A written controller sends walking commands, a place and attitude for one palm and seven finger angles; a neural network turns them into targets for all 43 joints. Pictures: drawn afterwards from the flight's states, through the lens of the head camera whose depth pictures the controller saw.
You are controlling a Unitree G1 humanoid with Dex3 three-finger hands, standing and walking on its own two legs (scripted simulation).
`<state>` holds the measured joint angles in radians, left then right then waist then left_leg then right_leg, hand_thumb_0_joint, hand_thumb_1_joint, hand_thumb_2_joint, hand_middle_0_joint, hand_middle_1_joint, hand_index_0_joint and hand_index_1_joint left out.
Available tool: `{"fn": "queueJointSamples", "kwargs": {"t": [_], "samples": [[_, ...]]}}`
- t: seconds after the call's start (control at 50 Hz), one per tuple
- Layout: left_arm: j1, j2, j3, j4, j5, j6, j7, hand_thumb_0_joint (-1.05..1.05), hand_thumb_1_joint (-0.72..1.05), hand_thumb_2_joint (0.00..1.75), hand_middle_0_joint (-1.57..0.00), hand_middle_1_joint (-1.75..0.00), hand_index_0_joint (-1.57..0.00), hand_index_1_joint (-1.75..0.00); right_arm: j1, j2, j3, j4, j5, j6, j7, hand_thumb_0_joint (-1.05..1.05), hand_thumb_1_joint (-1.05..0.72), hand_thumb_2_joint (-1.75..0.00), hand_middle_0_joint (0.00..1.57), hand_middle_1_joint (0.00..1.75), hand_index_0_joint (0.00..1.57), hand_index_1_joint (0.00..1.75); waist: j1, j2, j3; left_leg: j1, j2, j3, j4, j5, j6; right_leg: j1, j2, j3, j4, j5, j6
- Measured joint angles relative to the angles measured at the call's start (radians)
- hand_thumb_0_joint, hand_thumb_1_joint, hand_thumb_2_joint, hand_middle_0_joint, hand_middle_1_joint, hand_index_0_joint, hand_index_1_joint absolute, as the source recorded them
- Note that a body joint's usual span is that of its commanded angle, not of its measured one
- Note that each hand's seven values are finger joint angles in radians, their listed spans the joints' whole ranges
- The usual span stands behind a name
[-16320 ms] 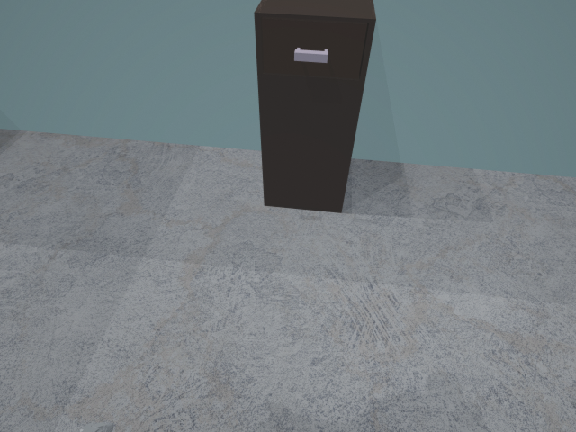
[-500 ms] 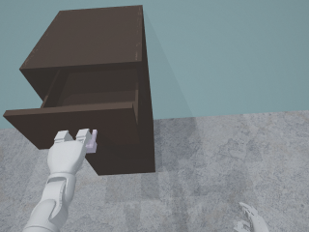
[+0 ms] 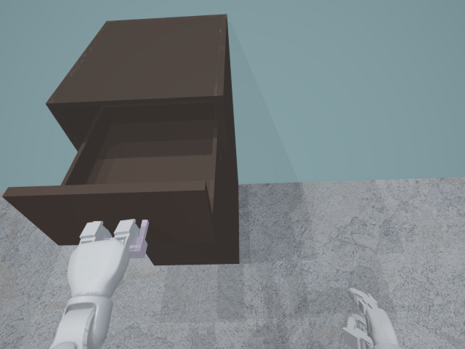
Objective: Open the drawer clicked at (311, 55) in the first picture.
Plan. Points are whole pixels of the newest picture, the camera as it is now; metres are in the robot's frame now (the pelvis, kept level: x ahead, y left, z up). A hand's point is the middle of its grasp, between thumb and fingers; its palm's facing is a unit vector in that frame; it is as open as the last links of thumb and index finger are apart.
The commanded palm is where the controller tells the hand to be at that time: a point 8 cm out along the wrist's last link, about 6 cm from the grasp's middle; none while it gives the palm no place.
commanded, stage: pull the drawer open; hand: left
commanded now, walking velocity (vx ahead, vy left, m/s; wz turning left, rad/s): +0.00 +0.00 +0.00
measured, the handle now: (116, 236) +0.29 +0.25 +0.02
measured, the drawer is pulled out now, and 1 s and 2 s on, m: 0.24 0.30 0.30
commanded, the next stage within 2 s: open the thumb to release the handle in 0.78 s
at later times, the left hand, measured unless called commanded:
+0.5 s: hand (108, 301) +0.19 +0.23 +0.01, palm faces +0.00 -0.07 -1.00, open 6.2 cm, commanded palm +0.14 +0.24 +0.06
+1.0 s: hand (104, 306) +0.18 +0.23 +0.00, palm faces +0.06 -0.07 -1.00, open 6.2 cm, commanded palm +0.15 +0.24 +0.06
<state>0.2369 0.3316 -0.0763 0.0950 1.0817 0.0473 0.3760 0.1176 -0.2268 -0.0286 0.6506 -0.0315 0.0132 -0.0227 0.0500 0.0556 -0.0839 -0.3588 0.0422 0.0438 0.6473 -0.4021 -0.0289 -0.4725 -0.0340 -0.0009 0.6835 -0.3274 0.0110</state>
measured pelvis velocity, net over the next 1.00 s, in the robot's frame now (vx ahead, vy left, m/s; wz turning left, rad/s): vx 0.00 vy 0.00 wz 0.00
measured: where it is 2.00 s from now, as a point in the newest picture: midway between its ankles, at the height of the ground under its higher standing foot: outside the picture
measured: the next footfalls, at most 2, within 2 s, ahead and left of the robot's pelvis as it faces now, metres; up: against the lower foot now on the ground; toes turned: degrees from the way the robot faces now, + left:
none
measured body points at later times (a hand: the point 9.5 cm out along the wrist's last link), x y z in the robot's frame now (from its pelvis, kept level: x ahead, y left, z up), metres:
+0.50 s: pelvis +0.00 +0.00 -0.01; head +0.02 -0.03 +0.44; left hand +0.18 +0.23 +0.06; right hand +0.20 -0.22 -0.11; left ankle -0.05 +0.14 -0.72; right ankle +0.01 -0.13 -0.72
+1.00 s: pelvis +0.00 +0.00 -0.01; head +0.03 -0.03 +0.44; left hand +0.17 +0.23 +0.06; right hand +0.19 -0.23 -0.12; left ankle -0.05 +0.14 -0.72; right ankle +0.01 -0.13 -0.72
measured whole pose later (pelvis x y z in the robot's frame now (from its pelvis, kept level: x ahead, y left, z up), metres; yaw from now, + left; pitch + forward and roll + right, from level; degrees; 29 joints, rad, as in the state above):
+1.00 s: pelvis +0.00 +0.00 -0.01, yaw +0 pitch +7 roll +0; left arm 0.48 0.34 -0.06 -0.10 1.08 0.01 0.48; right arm 0.13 -0.23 -0.04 0.64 -0.05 0.02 -0.02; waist 0.07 0.05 -0.08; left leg -0.42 0.05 0.04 0.75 -0.45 -0.03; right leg -0.53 -0.03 0.00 0.77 -0.36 0.01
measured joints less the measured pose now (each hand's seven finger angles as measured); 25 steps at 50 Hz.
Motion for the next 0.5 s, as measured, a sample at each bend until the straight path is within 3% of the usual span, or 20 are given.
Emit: {"fn": "queueJointSamples", "kwargs": {"t": [0.5], "samples": [[0.239,0.007,0.021,-0.191,-0.005,-0.024,0.029,0.03,0.65,0.77,-0.26,-1.32,-0.37,-1.30,-0.005,0.009,0.009,-0.025,-0.014,0.007,0.020,0.02,-0.91,-0.90,0.20,0.30,0.20,0.30,0.007,-0.006,-0.002,-0.017,0.010,0.004,0.049,-0.030,-0.004,-0.022,0.010,0.006,0.048,-0.026,-0.004]]}}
